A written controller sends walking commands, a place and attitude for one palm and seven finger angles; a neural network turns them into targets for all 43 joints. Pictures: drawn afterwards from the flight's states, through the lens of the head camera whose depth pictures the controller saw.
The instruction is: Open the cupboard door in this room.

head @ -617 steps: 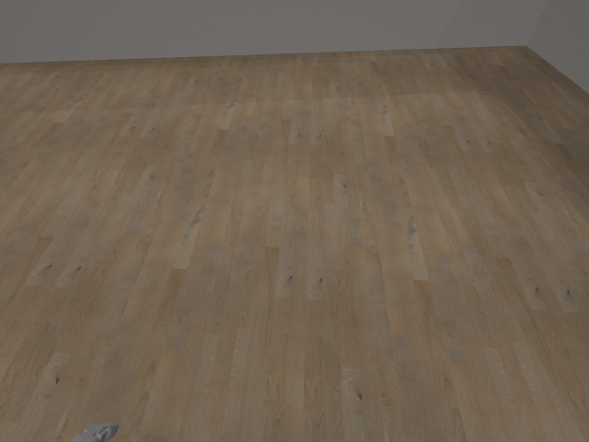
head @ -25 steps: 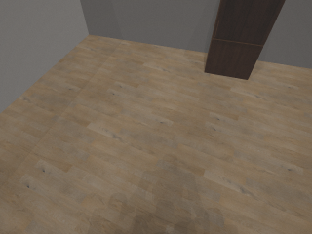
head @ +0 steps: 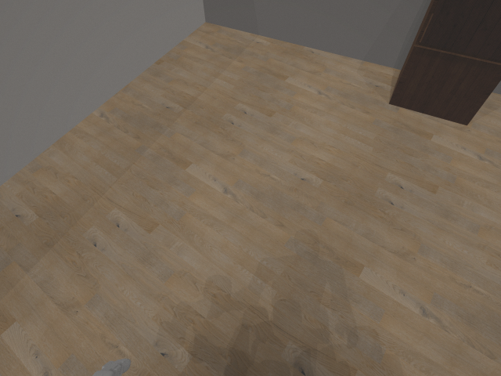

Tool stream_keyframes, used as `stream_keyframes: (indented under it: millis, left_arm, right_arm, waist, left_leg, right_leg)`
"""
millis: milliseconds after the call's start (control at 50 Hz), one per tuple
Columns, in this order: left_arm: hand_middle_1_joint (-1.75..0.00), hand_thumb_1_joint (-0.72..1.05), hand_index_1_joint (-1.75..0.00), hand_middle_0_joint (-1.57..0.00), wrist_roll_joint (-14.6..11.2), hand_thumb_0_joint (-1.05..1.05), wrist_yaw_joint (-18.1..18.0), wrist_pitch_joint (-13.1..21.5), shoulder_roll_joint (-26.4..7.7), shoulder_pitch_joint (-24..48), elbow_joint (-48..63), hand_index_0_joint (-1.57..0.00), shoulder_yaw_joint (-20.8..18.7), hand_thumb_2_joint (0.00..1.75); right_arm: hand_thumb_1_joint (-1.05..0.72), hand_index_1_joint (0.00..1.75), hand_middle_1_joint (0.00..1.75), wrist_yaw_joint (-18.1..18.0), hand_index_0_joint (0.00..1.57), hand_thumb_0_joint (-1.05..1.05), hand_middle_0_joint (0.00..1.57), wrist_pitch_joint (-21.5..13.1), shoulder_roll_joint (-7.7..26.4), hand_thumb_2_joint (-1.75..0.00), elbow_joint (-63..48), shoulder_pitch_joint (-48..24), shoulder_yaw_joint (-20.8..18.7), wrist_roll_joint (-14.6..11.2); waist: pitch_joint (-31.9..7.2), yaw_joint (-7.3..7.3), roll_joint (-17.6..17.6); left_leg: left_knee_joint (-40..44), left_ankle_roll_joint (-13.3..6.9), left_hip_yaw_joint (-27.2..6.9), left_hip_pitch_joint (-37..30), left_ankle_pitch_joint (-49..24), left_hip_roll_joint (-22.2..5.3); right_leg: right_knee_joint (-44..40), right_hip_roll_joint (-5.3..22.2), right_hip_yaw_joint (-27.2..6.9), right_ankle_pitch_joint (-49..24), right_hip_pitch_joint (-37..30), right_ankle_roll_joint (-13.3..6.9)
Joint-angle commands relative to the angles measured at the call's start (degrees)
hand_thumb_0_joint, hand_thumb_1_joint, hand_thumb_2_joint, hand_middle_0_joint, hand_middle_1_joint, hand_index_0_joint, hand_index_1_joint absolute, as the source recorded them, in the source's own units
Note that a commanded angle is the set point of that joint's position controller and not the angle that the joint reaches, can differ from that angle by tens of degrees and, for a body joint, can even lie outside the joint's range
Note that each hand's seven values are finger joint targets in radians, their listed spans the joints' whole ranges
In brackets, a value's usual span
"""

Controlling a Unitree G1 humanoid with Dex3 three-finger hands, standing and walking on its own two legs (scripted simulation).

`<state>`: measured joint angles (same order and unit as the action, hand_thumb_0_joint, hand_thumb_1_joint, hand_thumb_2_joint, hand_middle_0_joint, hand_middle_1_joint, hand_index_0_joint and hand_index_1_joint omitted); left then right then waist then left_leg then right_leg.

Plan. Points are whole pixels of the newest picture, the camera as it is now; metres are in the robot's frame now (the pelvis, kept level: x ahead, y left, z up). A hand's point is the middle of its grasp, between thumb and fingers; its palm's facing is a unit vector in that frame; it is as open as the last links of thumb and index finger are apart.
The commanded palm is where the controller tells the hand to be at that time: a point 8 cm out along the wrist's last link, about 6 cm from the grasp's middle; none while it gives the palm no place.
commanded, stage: turn or walk to find it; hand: left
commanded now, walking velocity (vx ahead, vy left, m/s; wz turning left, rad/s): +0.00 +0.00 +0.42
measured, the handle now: out of the picture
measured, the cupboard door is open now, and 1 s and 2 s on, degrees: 0 0 0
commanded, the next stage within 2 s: none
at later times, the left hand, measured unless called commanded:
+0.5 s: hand out of the picture -0.06 +0.19 -0.18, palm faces +0.27 -0.94 -0.22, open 7.4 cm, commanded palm none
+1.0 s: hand out of the picture +0.00 +0.23 -0.15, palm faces +0.41 -0.88 -0.25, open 7.4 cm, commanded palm none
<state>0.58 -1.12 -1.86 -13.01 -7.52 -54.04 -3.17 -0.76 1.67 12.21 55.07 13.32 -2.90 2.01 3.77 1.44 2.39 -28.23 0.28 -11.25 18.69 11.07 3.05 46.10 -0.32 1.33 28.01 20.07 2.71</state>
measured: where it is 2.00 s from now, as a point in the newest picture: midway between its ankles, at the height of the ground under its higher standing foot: outside the picture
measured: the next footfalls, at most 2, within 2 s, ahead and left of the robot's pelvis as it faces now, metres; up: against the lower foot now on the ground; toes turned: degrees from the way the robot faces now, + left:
right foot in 0.08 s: +0.02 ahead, -0.13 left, +0.00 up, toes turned +1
left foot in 0.50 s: -0.03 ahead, +0.11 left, +0.00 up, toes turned +18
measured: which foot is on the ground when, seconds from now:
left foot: down 0.00-0.08, up 0.10-0.48, down 0.50-1.00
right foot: up 0.00-0.06, down 0.08-0.52, up 0.54-1.00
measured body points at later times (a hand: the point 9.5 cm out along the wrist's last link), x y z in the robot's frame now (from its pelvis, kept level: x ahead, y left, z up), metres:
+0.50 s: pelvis -0.02 +0.00 -0.01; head +0.02 +0.03 +0.44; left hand -0.07 +0.24 -0.17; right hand +0.13 -0.23 -0.15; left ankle -0.07 +0.10 -0.74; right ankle -0.02 -0.13 -0.74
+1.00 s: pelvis -0.03 +0.00 +0.00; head +0.01 +0.01 +0.45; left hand -0.02 +0.28 -0.13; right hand +0.11 -0.21 -0.15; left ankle -0.07 +0.10 -0.74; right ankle +0.02 -0.12 -0.72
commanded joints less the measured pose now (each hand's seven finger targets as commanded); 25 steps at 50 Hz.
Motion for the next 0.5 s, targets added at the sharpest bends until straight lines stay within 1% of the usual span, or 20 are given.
stream_keyframes:
  millis: [0, 20, 40, 60, 80, 100, 120, 140, 160, 200, 220, 260, 320, 360, 380, 400, 420, 440, 460, 480]
  left_arm:
    - [-0.30, 0.90, -0.30, -0.20, -0.5, 0.00, -0.3, 1.6, -4.8, -6.3, 2.8, -0.20, -0.6, 0.90]
    - [-0.30, 0.90, -0.30, -0.20, -0.2, 0.00, -0.6, 1.9, -6.7, -8.1, 2.3, -0.20, -1.0, 0.90]
    - [-0.30, 0.90, -0.30, -0.20, 0.5, 0.00, -0.9, 2.3, -11.0, -8.7, 2.5, -0.20, -2.0, 0.90]
    - [-0.30, 0.90, -0.30, -0.20, 0.9, 0.00, -0.9, 2.2, -14.5, -7.2, 3.6, -0.20, -2.6, 0.90]
    - [-0.30, 0.90, -0.30, -0.20, 0.6, 0.00, -0.9, 2.4, -13.0, -6.3, 4.2, -0.20, -2.6, 0.90]
    - [-0.30, 0.90, -0.30, -0.20, 0.5, 0.00, -0.8, 2.3, -11.6, -3.8, 4.4, -0.20, -2.3, 0.90]
    - [-0.30, 0.90, -0.30, -0.20, 0.5, 0.00, -0.6, 2.3, -9.8, -1.9, 4.6, -0.20, -1.6, 0.90]
    - [-0.30, 0.90, -0.30, -0.20, 0.5, 0.00, -0.6, 2.3, -8.5, -0.2, 4.8, -0.20, -1.2, 0.90]
    - [-0.30, 0.90, -0.30, -0.20, 0.6, 0.00, -0.6, 2.6, -8.1, -0.5, 5.0, -0.20, -0.9, 0.90]
    - [-0.30, 0.90, -0.30, -0.20, 0.7, 0.00, -0.6, 2.8, -8.0, -3.5, 4.2, -0.20, -0.9, 0.90]
    - [-0.30, 0.90, -0.30, -0.20, 0.7, 0.00, -0.7, 2.7, -8.3, -5.3, 3.8, -0.20, -0.9, 0.90]
    - [-0.30, 0.90, -0.30, -0.20, 0.9, 0.00, -0.7, 2.7, -9.2, -7.8, 2.8, -0.20, -1.1, 0.90]
    - [-0.30, 0.90, -0.30, -0.20, 1.1, 0.00, -0.7, 2.6, -10.6, -10.1, 1.7, -0.20, -1.4, 0.90]
    - [-0.30, 0.90, -0.30, -0.20, 1.4, 0.00, -0.7, 2.3, -11.4, -11.1, 1.1, -0.20, -1.7, 0.90]
    - [-0.30, 0.90, -0.30, -0.20, 1.4, 0.00, -0.8, 2.3, -11.8, -11.2, 1.0, -0.20, -2.0, 0.90]
    - [-0.30, 0.90, -0.30, -0.20, 1.3, 0.00, -0.8, 2.2, -12.1, -10.9, 0.8, -0.20, -2.1, 0.90]
    - [-0.30, 0.90, -0.30, -0.20, 1.2, 0.00, -0.7, 2.1, -12.2, -10.3, 0.6, -0.20, -2.2, 0.90]
    - [-0.30, 0.90, -0.30, -0.20, 0.9, 0.00, -0.7, 1.9, -12.0, -9.2, 0.4, -0.20, -2.2, 0.90]
    - [-0.30, 0.90, -0.30, -0.20, 0.4, 0.00, -0.6, 1.6, -11.0, -9.1, 0.7, -0.20, -2.1, 0.90]
    - [-0.30, 0.90, -0.30, -0.20, 0.0, 0.00, -0.3, 1.2, -8.1, -10.5, 2.0, -0.20, -1.6, 0.90]
  right_arm:
    - [-0.90, 0.30, 0.30, -0.3, 0.20, 0.00, 0.20, -0.1, 11.9, -0.90, -4.0, 0.7, -3.2, -0.7]
    - [-0.90, 0.30, 0.30, 0.0, 0.20, 0.00, 0.20, 0.0, 10.5, -0.90, -4.3, 0.1, -3.1, -1.0]
    - [-0.90, 0.30, 0.30, 0.5, 0.20, 0.00, 0.20, -0.1, 7.7, -0.90, -5.1, 0.6, -2.7, -1.4]
    - [-0.90, 0.30, 0.30, 0.5, 0.20, 0.00, 0.20, -0.2, 6.2, -0.90, -6.9, -1.3, -2.5, -1.0]
    - [-0.90, 0.30, 0.30, 0.5, 0.20, 0.00, 0.20, 0.6, 8.6, -0.90, -6.3, -2.3, -3.2, -0.2]
    - [-0.90, 0.30, 0.30, 0.7, 0.20, 0.00, 0.20, 1.2, 8.3, -0.90, -5.1, -2.7, -3.3, -0.3]
    - [-0.90, 0.30, 0.30, 1.1, 0.20, 0.00, 0.20, 1.5, 7.9, -0.90, -4.1, -2.2, -3.3, -0.4]
    - [-0.90, 0.30, 0.30, 1.3, 0.20, 0.00, 0.20, 1.6, 7.3, -0.90, -3.2, -0.4, -3.1, -0.4]
    - [-0.90, 0.30, 0.30, 1.5, 0.20, 0.00, 0.20, 1.7, 6.7, -0.90, -2.7, 0.1, -2.9, -0.5]
    - [-0.90, 0.30, 0.30, 1.5, 0.20, 0.00, 0.20, 1.6, 6.6, -0.90, -2.7, -0.9, -2.5, -0.6]
    - [-0.90, 0.30, 0.30, 1.5, 0.20, 0.00, 0.20, 1.7, 6.7, -0.90, -2.9, -2.3, -2.4, -0.7]
    - [-0.90, 0.30, 0.30, 1.5, 0.20, 0.00, 0.20, 1.6, 6.2, -0.90, -3.3, -4.8, -2.0, -0.8]
    - [-0.90, 0.30, 0.30, 1.4, 0.20, 0.00, 0.20, 1.4, 5.9, -0.90, -3.5, -7.0, -1.4, -1.1]
    - [-0.90, 0.30, 0.30, 1.4, 0.20, 0.00, 0.20, 0.9, 5.5, -0.90, -3.9, -8.7, -1.0, -1.4]
    - [-0.90, 0.30, 0.30, 1.3, 0.20, 0.00, 0.20, 0.6, 5.4, -0.90, -3.8, -8.5, -0.8, -1.6]
    - [-0.90, 0.30, 0.30, 1.2, 0.20, 0.00, 0.20, 0.3, 5.5, -0.90, -3.7, -7.8, -0.7, -1.6]
    - [-0.90, 0.30, 0.30, 1.1, 0.20, 0.00, 0.20, 0.0, 5.5, -0.90, -3.2, -6.5, -0.6, -1.7]
    - [-0.90, 0.30, 0.30, 1.1, 0.20, 0.00, 0.20, -0.3, 5.9, -0.90, -2.8, -4.7, -0.8, -1.6]
    - [-0.90, 0.30, 0.30, 1.2, 0.20, 0.00, 0.20, -0.9, 7.8, -0.90, -2.2, -2.0, -1.1, -1.4]
    - [-0.90, 0.30, 0.30, 1.1, 0.20, 0.00, 0.20, -1.5, 13.4, -0.90, -2.3, -0.3, -2.4, -0.9]
  waist:
    - [-10.0, -2.07, 5.7]
    - [-9.6, -2.91, 2.9]
    - [-8.9, -3.41, -7.8]
    - [-4.8, -3.74, -17.3]
    - [-3.3, -3.56, -15.3]
    - [-0.5, -2.10, -12.5]
    - [1.5, -0.77, -10.3]
    - [1.0, 0.68, -9.5]
    - [1.0, 0.65, -10.3]
    - [-0.7, -0.63, -11.8]
    - [-0.4, -1.43, -11.9]
    - [-0.8, -2.55, -11.3]
    - [-2.6, -3.72, -12.5]
    - [-3.4, -4.66, -14.2]
    - [-4.8, -4.67, -14.0]
    - [-5.6, -4.31, -13.9]
    - [-6.5, -3.52, -13.9]
    - [-6.8, -2.28, -13.6]
    - [-8.7, -0.73, -8.7]
    - [-11.3, -0.03, 6.4]
  left_leg:
    - [2.8, -7.2, -12.6, -5.7, -18.3, -9.7]
    - [0.6, -4.6, -10.2, 0.7, -10.7, -7.3]
    - [-7.4, -1.1, -2.9, 11.2, 1.5, -2.3]
    - [-18.2, 1.4, 5.7, 16.9, 18.6, 2.0]
    - [-28.0, 1.1, 3.9, 15.1, 19.8, -1.0]
    - [-34.5, 1.1, 4.2, 14.1, 17.5, -1.9]
    - [-38.2, 1.3, 5.1, 13.7, 14.7, -2.7]
    - [-39.5, 1.7, 6.2, 13.3, 12.6, -3.2]
    - [-40.3, 2.2, 7.6, 12.8, 10.6, -3.5]
    - [-39.0, 3.1, 8.8, 12.9, 10.2, -3.7]
    - [-37.9, 3.2, 9.2, 12.6, 10.6, -3.9]
    - [-33.3, 3.5, 10.3, 12.0, 12.5, -4.1]
    - [-26.4, 3.4, 12.0, 9.9, 14.5, -4.2]
    - [-19.8, 2.9, 13.4, 7.4, 16.2, -4.1]
    - [-16.5, 2.6, 14.0, 6.2, 16.0, -4.0]
    - [-12.7, 2.3, 14.7, 4.1, 14.7, -3.8]
    - [-7.8, 2.1, 15.6, 1.4, 11.8, -3.5]
    - [-1.0, 1.6, 15.5, -3.5, 6.3, -3.8]
    - [6.9, 0.7, 13.7, -11.9, -3.3, -5.5]
    - [7.7, -4.2, -1.6, -22.4, -20.0, -18.0]
  right_leg:
    - [-19.4, -0.2, 0.4, -11.4, -9.3, 0.3]
    - [-25.5, 2.5, -1.2, -15.9, -16.4, 0.0]
    - [-29.8, 13.2, -11.6, -12.7, -23.3, -3.1]
    - [-31.5, 25.1, -22.3, -16.4, -19.3, -9.2]
    - [-32.3, 26.6, -22.0, -15.6, -11.4, -11.6]
    - [-32.2, 23.5, -18.8, -15.8, -7.0, -11.5]
    - [-31.1, 20.6, -13.7, -18.4, -4.7, -10.6]
    - [-29.5, 18.4, -9.3, -22.9, -5.5, -9.6]
    - [-28.6, 17.1, -5.8, -26.6, -6.2, -9.1]
    - [-27.1, 16.8, -3.9, -33.4, -9.9, -9.3]
    - [-26.9, 17.2, -3.9, -34.5, -10.3, -9.6]
    - [-26.0, 18.0, -3.6, -38.6, -12.8, -10.1]
    - [-24.5, 19.0, -2.7, -43.6, -16.2, -10.9]
    - [-22.9, 19.4, -2.3, -46.6, -17.7, -11.2]
    - [-21.7, 19.7, -2.2, -48.1, -19.2, -11.3]
    - [-20.5, 19.8, -1.5, -48.5, -19.3, -10.7]
    - [-18.9, 19.3, -0.4, -48.0, -18.9, -9.5]
    - [-16.4, 18.6, 1.3, -44.7, -16.5, -7.6]
    - [-10.8, 17.0, 3.9, -38.9, -11.3, -4.7]
    - [-0.8, 10.7, 8.0, -17.6, 2.0, -0.5]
